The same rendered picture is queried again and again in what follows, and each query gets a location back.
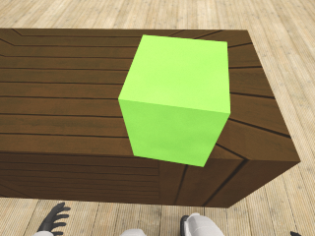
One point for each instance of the carton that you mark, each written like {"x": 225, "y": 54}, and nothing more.
{"x": 175, "y": 100}

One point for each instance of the pedestal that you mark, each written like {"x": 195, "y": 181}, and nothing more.
{"x": 63, "y": 136}

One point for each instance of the left robot hand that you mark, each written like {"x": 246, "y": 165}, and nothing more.
{"x": 48, "y": 223}

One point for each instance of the robot right shin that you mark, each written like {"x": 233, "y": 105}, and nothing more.
{"x": 193, "y": 214}

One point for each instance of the right robot thigh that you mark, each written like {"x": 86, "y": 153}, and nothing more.
{"x": 199, "y": 225}

